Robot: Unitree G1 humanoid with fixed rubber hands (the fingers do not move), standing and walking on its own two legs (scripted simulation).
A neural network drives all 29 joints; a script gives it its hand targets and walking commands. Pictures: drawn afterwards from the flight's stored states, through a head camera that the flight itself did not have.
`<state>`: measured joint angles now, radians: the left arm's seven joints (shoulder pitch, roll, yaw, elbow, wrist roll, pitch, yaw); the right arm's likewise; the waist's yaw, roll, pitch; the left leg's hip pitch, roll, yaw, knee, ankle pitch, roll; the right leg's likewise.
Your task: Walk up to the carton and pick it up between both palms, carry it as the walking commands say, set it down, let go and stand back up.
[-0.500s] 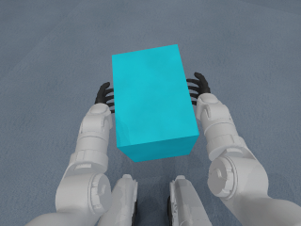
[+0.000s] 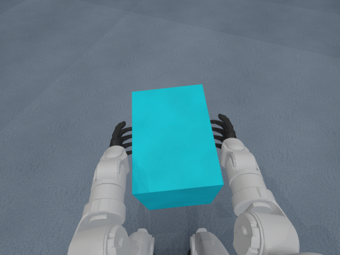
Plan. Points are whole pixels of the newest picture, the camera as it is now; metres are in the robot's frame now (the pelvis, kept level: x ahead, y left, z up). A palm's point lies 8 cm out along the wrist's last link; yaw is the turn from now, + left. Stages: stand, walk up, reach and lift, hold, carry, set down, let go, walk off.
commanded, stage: reach and lift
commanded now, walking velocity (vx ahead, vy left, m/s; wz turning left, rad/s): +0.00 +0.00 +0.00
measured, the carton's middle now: (173, 151) +0.39 +0.03 -0.07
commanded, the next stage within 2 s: none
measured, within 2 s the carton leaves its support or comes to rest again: neither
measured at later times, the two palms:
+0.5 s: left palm (108, 143) +0.33 +0.17 +0.07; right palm (233, 133) +0.37 -0.11 +0.07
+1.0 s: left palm (105, 140) +0.31 +0.16 +0.11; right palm (242, 133) +0.34 -0.12 +0.11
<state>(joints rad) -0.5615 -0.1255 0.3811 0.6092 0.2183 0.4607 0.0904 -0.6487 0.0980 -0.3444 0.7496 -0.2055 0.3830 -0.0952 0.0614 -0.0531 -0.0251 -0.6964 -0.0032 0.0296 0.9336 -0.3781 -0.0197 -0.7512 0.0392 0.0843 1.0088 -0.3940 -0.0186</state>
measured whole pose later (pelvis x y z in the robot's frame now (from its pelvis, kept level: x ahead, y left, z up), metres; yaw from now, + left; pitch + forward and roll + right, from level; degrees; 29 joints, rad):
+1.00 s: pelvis +0.01 +0.01 +0.04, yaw -1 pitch -8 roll +2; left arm -0.48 -0.16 0.35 0.47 0.22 0.73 0.11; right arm -0.58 0.11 -0.35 0.64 -0.21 0.64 -0.07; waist 0.05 0.00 0.00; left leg -0.24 0.00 0.03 0.67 -0.30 -0.02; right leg -0.29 0.03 0.09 0.74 -0.31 -0.02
